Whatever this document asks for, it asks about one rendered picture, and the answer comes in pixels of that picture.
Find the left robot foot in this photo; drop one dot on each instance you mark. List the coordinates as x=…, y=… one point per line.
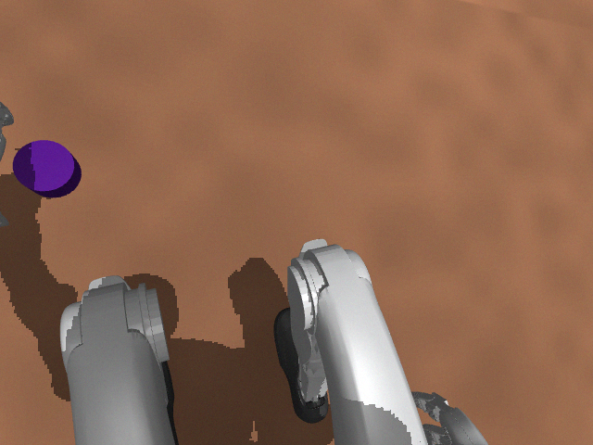
x=170, y=393

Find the right robot foot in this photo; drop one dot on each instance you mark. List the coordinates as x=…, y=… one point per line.
x=310, y=412

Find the right robot hand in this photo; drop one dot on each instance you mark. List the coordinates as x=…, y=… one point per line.
x=457, y=428

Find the tin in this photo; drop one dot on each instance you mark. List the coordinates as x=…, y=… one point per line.
x=47, y=168

